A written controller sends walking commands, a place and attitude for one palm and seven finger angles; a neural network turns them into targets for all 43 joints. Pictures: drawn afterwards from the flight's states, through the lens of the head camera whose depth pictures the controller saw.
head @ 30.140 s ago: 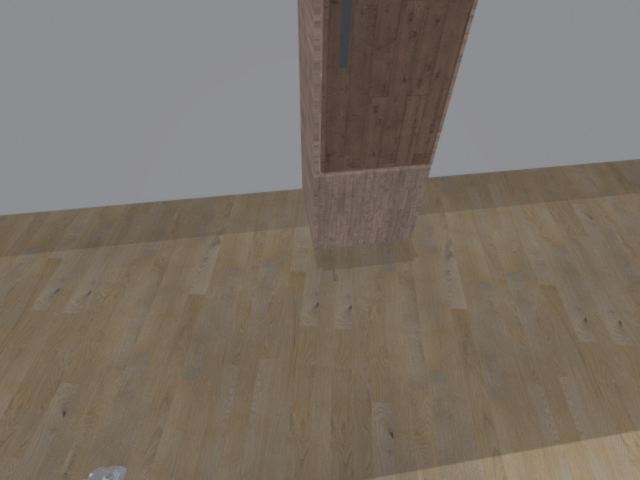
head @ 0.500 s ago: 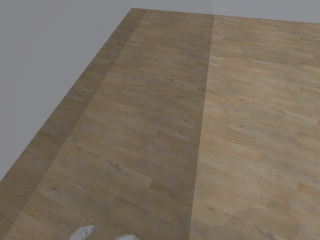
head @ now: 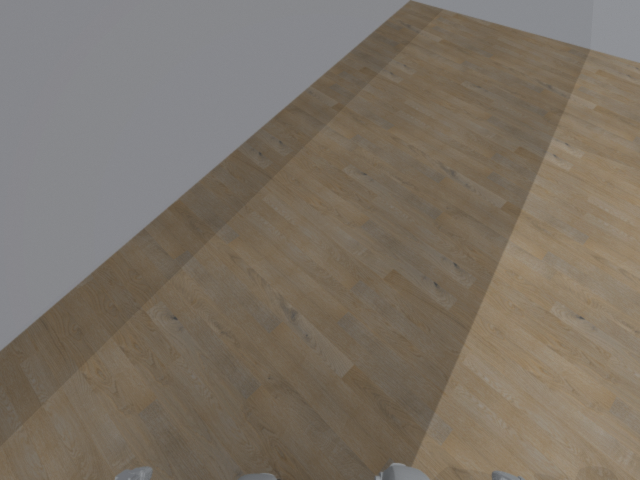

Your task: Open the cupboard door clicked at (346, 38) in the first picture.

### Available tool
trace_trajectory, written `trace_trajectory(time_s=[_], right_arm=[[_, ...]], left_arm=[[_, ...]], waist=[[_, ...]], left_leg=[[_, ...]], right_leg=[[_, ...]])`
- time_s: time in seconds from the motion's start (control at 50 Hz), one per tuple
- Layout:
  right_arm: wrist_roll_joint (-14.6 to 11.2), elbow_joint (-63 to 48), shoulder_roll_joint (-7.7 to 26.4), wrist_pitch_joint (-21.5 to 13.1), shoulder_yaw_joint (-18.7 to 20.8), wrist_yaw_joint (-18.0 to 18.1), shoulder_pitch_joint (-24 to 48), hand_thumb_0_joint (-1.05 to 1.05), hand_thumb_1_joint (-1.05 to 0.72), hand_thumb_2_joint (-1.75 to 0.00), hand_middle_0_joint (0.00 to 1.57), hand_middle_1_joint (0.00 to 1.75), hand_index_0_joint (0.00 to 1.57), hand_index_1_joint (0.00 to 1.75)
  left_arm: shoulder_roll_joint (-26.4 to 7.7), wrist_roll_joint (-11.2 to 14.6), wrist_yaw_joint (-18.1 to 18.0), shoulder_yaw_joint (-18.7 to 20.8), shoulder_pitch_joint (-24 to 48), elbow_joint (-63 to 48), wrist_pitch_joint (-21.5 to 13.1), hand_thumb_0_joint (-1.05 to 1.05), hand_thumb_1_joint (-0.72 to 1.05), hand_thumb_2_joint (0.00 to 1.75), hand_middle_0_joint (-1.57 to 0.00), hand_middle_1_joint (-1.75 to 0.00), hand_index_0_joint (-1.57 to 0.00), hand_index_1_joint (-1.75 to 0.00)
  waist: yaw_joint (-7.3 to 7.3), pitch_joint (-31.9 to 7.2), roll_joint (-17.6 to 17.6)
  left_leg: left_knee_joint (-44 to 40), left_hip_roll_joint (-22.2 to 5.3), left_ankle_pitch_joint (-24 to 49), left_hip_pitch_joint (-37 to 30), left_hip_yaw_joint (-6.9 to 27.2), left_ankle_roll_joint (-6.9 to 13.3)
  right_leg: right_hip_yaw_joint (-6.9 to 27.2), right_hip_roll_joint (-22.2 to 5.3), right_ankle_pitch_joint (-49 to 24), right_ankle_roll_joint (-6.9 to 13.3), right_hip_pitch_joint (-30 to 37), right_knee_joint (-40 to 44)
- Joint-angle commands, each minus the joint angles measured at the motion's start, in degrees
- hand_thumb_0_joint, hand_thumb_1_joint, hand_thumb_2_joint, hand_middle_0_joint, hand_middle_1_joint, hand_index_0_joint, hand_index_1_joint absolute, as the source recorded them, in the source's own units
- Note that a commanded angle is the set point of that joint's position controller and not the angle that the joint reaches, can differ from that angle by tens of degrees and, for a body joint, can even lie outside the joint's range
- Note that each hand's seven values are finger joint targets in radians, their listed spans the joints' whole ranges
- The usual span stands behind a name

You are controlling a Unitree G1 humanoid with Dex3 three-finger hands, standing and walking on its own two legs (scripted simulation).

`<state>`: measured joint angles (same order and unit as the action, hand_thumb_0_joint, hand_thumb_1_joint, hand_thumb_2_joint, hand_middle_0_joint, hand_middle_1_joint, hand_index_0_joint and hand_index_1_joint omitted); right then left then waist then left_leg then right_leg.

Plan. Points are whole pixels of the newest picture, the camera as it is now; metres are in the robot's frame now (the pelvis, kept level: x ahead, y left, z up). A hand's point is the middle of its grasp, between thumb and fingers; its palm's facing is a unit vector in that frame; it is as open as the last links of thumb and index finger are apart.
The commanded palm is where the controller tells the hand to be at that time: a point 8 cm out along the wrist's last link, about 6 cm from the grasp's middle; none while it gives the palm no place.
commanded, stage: turn to face it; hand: left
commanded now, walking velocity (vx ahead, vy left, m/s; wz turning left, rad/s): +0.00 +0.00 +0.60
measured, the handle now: out of the picture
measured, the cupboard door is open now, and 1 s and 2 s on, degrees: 40 40 40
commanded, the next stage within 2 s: none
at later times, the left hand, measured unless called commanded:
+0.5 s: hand out of the picture -0.01 +0.18 -0.18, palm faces +0.38 -0.90 -0.23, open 7.3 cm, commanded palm none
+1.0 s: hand out of the picture +0.00 +0.14 -0.15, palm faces +0.59 -0.76 -0.27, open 7.4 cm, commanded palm none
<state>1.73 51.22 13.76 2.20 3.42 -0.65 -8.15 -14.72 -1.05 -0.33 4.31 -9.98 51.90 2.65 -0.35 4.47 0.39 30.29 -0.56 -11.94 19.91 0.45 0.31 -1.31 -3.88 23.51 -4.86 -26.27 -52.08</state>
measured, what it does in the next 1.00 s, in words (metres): steps on the spot, turning left: right foot, then left foot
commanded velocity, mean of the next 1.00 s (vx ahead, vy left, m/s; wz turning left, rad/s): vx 0.00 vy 0.00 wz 0.60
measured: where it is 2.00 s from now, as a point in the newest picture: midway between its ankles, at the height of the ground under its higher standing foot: outside the picture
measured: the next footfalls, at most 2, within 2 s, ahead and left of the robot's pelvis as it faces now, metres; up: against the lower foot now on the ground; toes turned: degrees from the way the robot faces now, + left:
right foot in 0.08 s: +0.06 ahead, -0.14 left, +0.00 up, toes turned +1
left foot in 0.46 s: +0.02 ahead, +0.09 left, +0.00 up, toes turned +25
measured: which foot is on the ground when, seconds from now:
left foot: down 0.00-0.08, up 0.10-0.44, down 0.46-0.82, up 0.84-1.00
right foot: up 0.00-0.06, down 0.08-0.46, up 0.48-0.80, down 0.82-1.00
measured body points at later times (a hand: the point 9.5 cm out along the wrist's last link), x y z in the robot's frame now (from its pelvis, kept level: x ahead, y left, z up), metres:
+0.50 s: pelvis +0.02 -0.03 -0.01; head +0.06 +0.01 +0.43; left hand -0.03 +0.23 -0.17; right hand +0.22 -0.23 -0.14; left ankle -0.01 +0.08 -0.74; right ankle +0.02 -0.15 -0.72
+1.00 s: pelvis +0.05 -0.07 +0.01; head +0.11 -0.05 +0.45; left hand -0.03 +0.18 -0.13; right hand +0.26 -0.23 -0.15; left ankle -0.06 +0.03 -0.65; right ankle +0.10 -0.16 -0.73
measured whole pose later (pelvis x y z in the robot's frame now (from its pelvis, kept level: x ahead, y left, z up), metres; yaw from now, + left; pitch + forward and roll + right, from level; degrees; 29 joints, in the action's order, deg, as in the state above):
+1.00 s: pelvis +0.05 -0.07 +0.01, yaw +38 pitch +1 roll +2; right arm 1.0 54.0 14.4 5.0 5.1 -1.5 -9.0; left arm -10.3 -1.1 -1.2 1.9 -11.0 50.8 0.4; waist 1.8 6.4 1.0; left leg 64.9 0.2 -24.9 29.4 -0.5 -4.0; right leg -7.8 -5.5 17.5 0.3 -13.0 -29.9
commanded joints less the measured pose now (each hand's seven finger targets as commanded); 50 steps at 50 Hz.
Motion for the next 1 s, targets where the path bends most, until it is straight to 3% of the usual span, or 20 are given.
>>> trace_trajectory(time_s=[0.0,0.02,0.04,0.06,0.08,0.16,0.32,0.4,0.42,0.44,0.46,0.54,0.7,0.76,0.78,0.8,0.82,0.84,0.88,0.98], right_arm=[[-0.2,-4.7,11.3,-0.3,3.9,0.4,1.8,0.00,-0.90,-0.90,0.20,0.30,0.20,0.30],[-0.6,-5.2,10.5,-0.3,3.7,0.4,2.8,0.00,-0.90,-0.90,0.20,0.30,0.20,0.30],[-1.2,-5.9,7.1,-0.3,3.4,0.0,2.6,0.00,-0.90,-0.90,0.20,0.30,0.20,0.30],[-1.2,-7.2,3.7,-0.5,2.8,-0.2,2.6,0.00,-0.90,-0.90,0.20,0.30,0.20,0.30],[-0.6,-6.7,6.4,-0.1,3.1,-0.3,2.9,0.00,-0.90,-0.90,0.20,0.30,0.20,0.30],[-0.8,-3.0,3.6,1.0,2.4,-1.1,0.9,0.00,-0.90,-0.90,0.20,0.30,0.20,0.30],[-1.3,-3.5,1.1,0.2,0.9,-1.3,6.0,0.00,-0.90,-0.90,0.20,0.30,0.20,0.30],[-0.9,-2.1,3.9,-0.4,1.6,-1.0,-0.9,0.00,-0.90,-0.90,0.20,0.30,0.20,0.30],[-0.5,-1.6,8.3,-0.9,2.7,-0.7,-4.5,0.00,-0.90,-0.90,0.20,0.30,0.20,0.30],[-0.3,-1.4,14.1,-0.8,4.3,-0.4,-8.0,0.00,-0.90,-0.90,0.20,0.30,0.20,0.30],[-0.4,0.3,14.5,-0.6,4.2,0.1,-11.0,0.00,-0.90,-0.90,0.20,0.30,0.20,0.30],[-0.3,-2.5,10.7,-1.3,2.9,1.4,-1.4,0.00,-0.90,-0.90,0.20,0.30,0.20,0.30],[0.0,-2.8,11.0,-0.7,3.5,0.9,-1.0,0.00,-0.90,-0.90,0.20,0.30,0.20,0.30],[-0.5,-4.0,10.4,-0.4,3.7,0.7,1.6,0.00,-0.90,-0.90,0.20,0.30,0.20,0.30],[-1.0,-4.4,7.7,-0.4,3.6,0.5,1.2,0.00,-0.90,-0.90,0.20,0.30,0.20,0.30],[-1.3,-5.8,3.9,-0.6,2.9,0.1,0.6,0.00,-0.90,-0.90,0.20,0.30,0.20,0.30],[-0.7,-6.0,5.6,-0.4,3.1,-0.1,1.4,0.00,-0.90,-0.90,0.20,0.30,0.20,0.30],[-0.7,-5.3,5.5,0.3,3.4,0.1,1.1,0.00,-0.90,-0.90,0.20,0.30,0.20,0.30],[-0.6,-3.1,4.8,0.9,3.0,-0.7,0.4,0.00,-0.90,-0.90,0.20,0.30,0.20,0.30],[-1.0,-2.4,2.5,1.1,1.7,-1.3,2.8,0.00,-0.90,-0.90,0.20,0.30,0.20,0.30]], left_arm=[[-2.9,0.1,-0.4,0.8,-5.3,-3.8,-1.9,0.00,0.90,0.90,-0.20,-0.30,-0.20,-0.30],[-4.0,0.1,-0.6,1.1,-8.1,-3.2,-2.4,0.00,0.90,0.90,-0.20,-0.30,-0.20,-0.30],[-8.4,-0.7,-1.1,1.8,-10.5,-3.5,-3.3,0.00,0.90,0.90,-0.20,-0.30,-0.20,-0.30],[-12.9,-1.2,-1.4,2.5,-9.3,-4.1,-3.5,0.00,0.90,0.90,-0.20,-0.30,-0.20,-0.30],[-11.6,-0.6,-1.6,1.9,-7.8,-4.7,-3.5,0.00,0.90,0.90,-0.20,-0.30,-0.20,-0.30],[-5.4,-0.4,-1.8,0.5,-0.5,-5.7,-3.9,0.00,0.90,0.90,-0.20,-0.30,-0.20,-0.30],[-8.8,-0.8,-1.7,2.0,-8.4,-1.8,-3.8,0.00,0.90,0.90,-0.20,-0.30,-0.20,-0.30],[-9.4,0.0,-1.1,2.4,-5.3,-2.1,-3.4,0.00,0.90,0.90,-0.20,-0.30,-0.20,-0.30],[-7.6,0.4,-0.8,2.2,-4.9,-3.3,-3.1,0.00,0.90,0.90,-0.20,-0.30,-0.20,-0.30],[-3.6,0.6,-0.3,0.7,-2.0,-6.1,-3.0,0.00,0.90,0.90,-0.20,-0.30,-0.20,-0.30],[-4.5,-0.2,-1.0,0.6,2.5,-7.6,-1.9,0.00,0.90,0.90,-0.20,-0.30,-0.20,-0.30],[-3.8,-0.1,-0.4,1.1,1.2,-4.2,-1.0,0.00,0.90,0.90,-0.20,-0.30,-0.20,-0.30],[-2.8,0.1,-0.4,0.7,0.7,-5.2,-1.2,0.00,0.90,0.90,-0.20,-0.30,-0.20,-0.30],[-3.8,0.4,-0.8,1.1,-5.0,-4.2,-2.3,0.00,0.90,0.90,-0.20,-0.30,-0.20,-0.30],[-6.9,-0.2,-1.2,1.8,-7.0,-4.0,-3.0,0.00,0.90,0.90,-0.20,-0.30,-0.20,-0.30],[-12.0,-1.0,-1.6,2.8,-7.9,-4.1,-3.4,0.00,0.90,0.90,-0.20,-0.30,-0.20,-0.30],[-12.7,-0.6,-1.6,2.1,-7.1,-4.7,-3.2,0.00,0.90,0.90,-0.20,-0.30,-0.20,-0.30],[-10.0,-0.4,-2.1,2.1,-4.7,-5.0,-3.4,0.00,0.90,0.90,-0.20,-0.30,-0.20,-0.30],[-6.3,-0.1,-1.8,0.7,0.1,-5.9,-3.4,0.00,0.90,0.90,-0.20,-0.30,-0.20,-0.30],[-7.0,-0.3,-1.8,1.0,-3.7,-4.5,-3.9,0.00,0.90,0.90,-0.20,-0.30,-0.20,-0.30]], waist=[[-0.37,-6.9,9.2],[-1.93,-7.4,7.1],[-3.25,-8.4,-5.4],[-3.24,-6.5,-21.3],[-2.49,-6.4,-16.0],[1.89,-5.1,-11.8],[-2.69,-7.3,-12.2],[1.77,-9.5,-9.1],[3.84,-12.4,0.9],[6.08,-12.4,18.0],[7.14,-12.1,11.6],[1.64,-6.3,9.1],[1.40,-5.8,9.4],[-1.60,-7.7,8.5],[-2.60,-8.6,-0.1],[-3.05,-8.1,-17.5],[-3.01,-7.0,-14.7],[-1.26,-7.7,-17.0],[1.35,-4.1,-12.5],[-0.32,-5.8,-10.6]], left_leg=[[-7.7,-10.9,2.8,0.8,14.6,7.0],[-3.8,-8.5,1.9,4.3,13.5,5.1],[7.0,-2.3,-5.9,11.3,8.2,1.2],[23.7,5.5,-23.2,18.1,-0.5,-2.8],[35.1,1.9,-22.5,15.9,3.4,-1.8],[40.1,-1.5,-11.9,14.1,0.2,-4.2],[13.6,-0.2,-15.1,6.8,-7.0,-3.6],[-3.5,0.4,-1.4,-8.7,-8.3,-1.6],[-6.4,-7.5,11.8,-19.4,1.1,2.0],[-7.4,-22.6,35.3,-26.1,20.8,10.8],[-7.4,-24.5,34.4,-23.1,20.6,14.2],[-10.2,-14.7,18.9,-10.8,12.6,8.9],[-9.7,-11.4,10.9,-5.3,16.1,8.4],[-3.9,-8.2,9.9,0.8,16.1,5.6],[2.9,-3.8,2.0,7.3,12.8,2.4],[18.0,5.4,-18.2,16.4,1.4,-2.5],[31.3,3.4,-24.2,14.9,2.6,-2.1],[38.3,1.6,-22.4,15.0,4.1,-2.1],[42.7,-0.8,-13.9,15.0,2.3,-3.7],[27.9,-1.2,-13.3,11.5,-3.0,-4.8]], right_leg=[[-2.4,3.1,-3.9,0.9,11.4,15.2],[-2.1,2.4,-8.8,1.2,17.7,23.7],[8.4,-7.2,-6.5,3.7,24.1,34.9],[24.1,-23.1,-11.5,10.6,22.8,39.1],[22.3,-24.5,-13.9,13.7,16.5,37.7],[2.7,-14.5,-31.6,10.2,16.5,31.7],[-2.6,-17.5,-47.7,10.8,27.0,25.9],[-8.5,-16.5,-42.0,6.1,19.3,15.6],[-10.8,-12.9,-28.6,2.9,8.5,5.8],[-10.1,-4.8,11.8,-0.8,-7.2,-7.0],[-2.8,-4.0,15.1,0.0,-9.1,-12.7],[1.4,-3.2,1.4,-0.2,-6.3,-14.1],[-1.0,2.0,0.3,0.4,4.9,7.3],[-1.8,2.8,-8.6,1.2,17.8,23.5],[4.5,-3.7,-9.4,2.8,25.3,32.1],[21.2,-20.3,-14.3,9.4,28.4,36.9],[21.4,-25.4,-18.4,14.1,20.8,36.4],[20.3,-23.2,-20.2,14.0,19.1,35.5],[7.3,-16.0,-27.5,11.4,17.3,32.6],[-1.5,-15.4,-38.1,10.3,23.6,30.4]])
